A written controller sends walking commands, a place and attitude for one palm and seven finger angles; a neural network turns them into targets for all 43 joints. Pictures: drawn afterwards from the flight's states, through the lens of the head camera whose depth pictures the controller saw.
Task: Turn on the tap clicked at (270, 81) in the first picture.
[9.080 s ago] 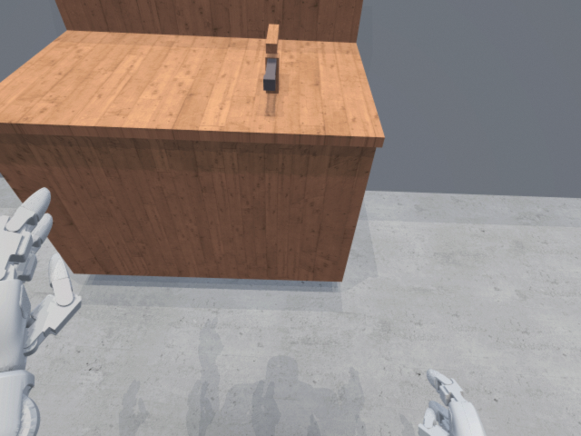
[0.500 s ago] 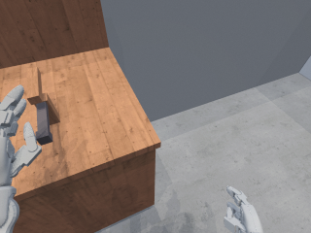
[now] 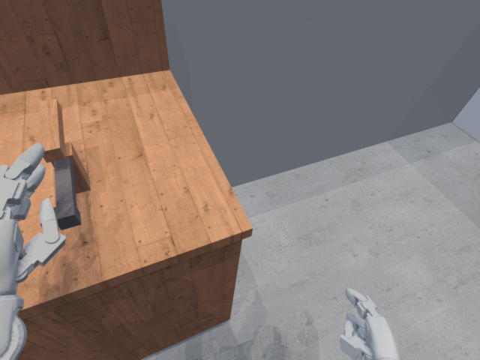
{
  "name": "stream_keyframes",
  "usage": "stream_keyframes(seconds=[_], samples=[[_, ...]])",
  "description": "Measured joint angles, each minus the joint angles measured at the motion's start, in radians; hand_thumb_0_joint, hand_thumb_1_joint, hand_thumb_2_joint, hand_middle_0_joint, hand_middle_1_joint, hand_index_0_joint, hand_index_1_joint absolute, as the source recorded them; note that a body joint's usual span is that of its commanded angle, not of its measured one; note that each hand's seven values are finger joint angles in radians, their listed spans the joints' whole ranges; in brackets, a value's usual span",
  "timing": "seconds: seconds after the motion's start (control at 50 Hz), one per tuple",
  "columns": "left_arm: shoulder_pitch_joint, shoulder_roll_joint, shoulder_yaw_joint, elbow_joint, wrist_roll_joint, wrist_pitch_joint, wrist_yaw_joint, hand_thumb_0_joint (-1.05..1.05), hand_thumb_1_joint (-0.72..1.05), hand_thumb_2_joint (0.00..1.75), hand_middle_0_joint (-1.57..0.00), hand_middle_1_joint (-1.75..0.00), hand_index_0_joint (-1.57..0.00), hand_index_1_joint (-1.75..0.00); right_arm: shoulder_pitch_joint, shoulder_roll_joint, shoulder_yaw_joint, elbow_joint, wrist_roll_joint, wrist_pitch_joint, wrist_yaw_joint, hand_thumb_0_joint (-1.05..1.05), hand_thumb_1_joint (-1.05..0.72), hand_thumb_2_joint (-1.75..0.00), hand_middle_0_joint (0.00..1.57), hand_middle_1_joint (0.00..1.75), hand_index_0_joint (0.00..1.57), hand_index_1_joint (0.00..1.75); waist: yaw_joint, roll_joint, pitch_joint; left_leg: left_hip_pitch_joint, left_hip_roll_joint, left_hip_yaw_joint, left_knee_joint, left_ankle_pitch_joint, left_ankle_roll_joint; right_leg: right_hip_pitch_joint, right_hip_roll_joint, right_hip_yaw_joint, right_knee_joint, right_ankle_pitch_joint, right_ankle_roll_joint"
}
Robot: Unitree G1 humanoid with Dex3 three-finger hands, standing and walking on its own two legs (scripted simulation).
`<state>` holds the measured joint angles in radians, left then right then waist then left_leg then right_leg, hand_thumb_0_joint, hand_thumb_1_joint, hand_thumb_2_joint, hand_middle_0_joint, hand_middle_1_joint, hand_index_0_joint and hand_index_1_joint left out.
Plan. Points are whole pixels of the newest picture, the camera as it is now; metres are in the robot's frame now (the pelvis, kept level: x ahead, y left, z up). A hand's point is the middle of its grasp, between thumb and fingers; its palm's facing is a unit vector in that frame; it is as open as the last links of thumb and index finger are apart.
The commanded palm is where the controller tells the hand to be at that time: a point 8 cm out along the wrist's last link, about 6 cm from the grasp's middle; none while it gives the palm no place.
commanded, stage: come to a stop and stand still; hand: left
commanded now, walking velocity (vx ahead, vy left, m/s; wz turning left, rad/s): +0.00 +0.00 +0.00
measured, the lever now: (67, 216) +0.29 +0.29 +0.08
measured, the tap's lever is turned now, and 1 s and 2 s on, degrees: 0 0 0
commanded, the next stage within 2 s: look again from close up in 0.12 s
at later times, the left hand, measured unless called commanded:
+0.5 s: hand (48, 243) +0.21 +0.25 +0.15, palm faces +0.40 -0.85 -0.33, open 7.4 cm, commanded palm +0.15 +0.28 +0.17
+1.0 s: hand (60, 274) +0.18 +0.22 +0.16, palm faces +0.41 -0.83 -0.38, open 7.4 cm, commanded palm +0.12 +0.25 +0.17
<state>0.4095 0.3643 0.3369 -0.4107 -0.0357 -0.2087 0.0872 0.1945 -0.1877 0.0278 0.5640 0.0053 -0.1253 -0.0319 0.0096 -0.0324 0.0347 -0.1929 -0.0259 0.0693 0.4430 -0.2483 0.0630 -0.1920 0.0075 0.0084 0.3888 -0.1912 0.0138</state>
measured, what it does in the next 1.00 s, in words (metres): stands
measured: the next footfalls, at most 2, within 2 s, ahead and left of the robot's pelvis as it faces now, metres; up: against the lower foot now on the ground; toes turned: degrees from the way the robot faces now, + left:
none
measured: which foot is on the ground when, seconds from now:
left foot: down 0.00-1.00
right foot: down 0.00-1.00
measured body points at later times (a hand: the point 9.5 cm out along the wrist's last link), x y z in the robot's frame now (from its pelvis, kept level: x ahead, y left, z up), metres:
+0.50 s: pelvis +0.00 +0.00 +0.00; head +0.01 +0.02 +0.45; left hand +0.19 +0.30 +0.17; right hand +0.18 -0.22 -0.07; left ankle -0.01 +0.07 -0.74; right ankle +0.01 -0.13 -0.74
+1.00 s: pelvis -0.03 -0.03 +0.00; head +0.00 -0.02 +0.45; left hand +0.15 +0.26 +0.18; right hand +0.16 -0.24 -0.08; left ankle -0.01 +0.07 -0.74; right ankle +0.01 -0.13 -0.74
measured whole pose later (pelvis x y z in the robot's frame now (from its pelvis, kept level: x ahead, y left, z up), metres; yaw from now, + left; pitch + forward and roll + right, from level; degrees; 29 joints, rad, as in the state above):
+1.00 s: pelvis -0.03 -0.03 +0.00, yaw +3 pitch -1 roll +0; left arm 0.46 0.36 0.35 -0.50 -0.06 -0.17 0.11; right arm 0.20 -0.17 0.02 0.56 0.01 -0.09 -0.04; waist 0.02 -0.01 0.07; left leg -0.23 -0.01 0.01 0.44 -0.20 0.02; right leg -0.22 0.02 -0.05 0.40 -0.17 -0.03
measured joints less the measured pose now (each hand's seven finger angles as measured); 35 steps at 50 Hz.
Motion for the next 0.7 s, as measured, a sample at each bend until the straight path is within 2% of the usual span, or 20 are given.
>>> stream_keyframes(seconds=[0.1,0.24,0.52,0.7], samples=[[0.002,0.007,0.021,-0.033,-0.009,0.018,0.007,0.02,0.89,0.89,-0.21,-0.30,-0.21,-0.30,0.001,0.001,0.001,-0.006,0.002,0.007,-0.002,0.01,-0.91,-0.90,0.20,0.30,0.20,0.30,0.010,-0.010,0.023,0.002,-0.004,-0.005,0.006,-0.005,0.002,0.003,-0.004,-0.005,0.008,-0.008,0.002],[0.002,-0.009,0.007,-0.077,-0.006,0.008,0.015,0.02,0.89,0.90,-0.21,-0.30,-0.21,-0.30,0.001,-0.002,-0.002,0.002,0.002,0.015,0.000,0.01,-0.91,-0.90,0.20,0.30,0.20,0.30,0.025,-0.007,0.024,0.006,-0.010,-0.007,0.013,-0.010,0.006,0.007,-0.010,-0.007,0.017,-0.015,0.007],[-0.005,-0.027,-0.006,-0.024,-0.004,0.028,0.021,0.02,0.89,0.90,-0.21,-0.30,-0.21,-0.30,0.014,-0.001,-0.002,0.006,0.004,0.028,-0.010,0.01,-0.91,-0.90,0.20,0.30,0.20,0.30,0.020,0.008,0.015,0.015,-0.007,-0.010,0.001,0.002,0.004,0.019,-0.007,-0.010,0.002,-0.002,0.003],[0.006,-0.012,0.004,-0.043,-0.008,0.022,0.025,0.02,0.89,0.90,-0.21,-0.30,-0.21,-0.30,0.021,-0.008,-0.012,0.008,0.007,0.031,-0.014,0.01,-0.91,-0.90,0.20,0.30,0.20,0.30,0.011,0.008,0.012,0.021,-0.007,-0.015,-0.007,0.009,-0.002,0.022,-0.007,-0.015,0.002,-0.001,-0.001]])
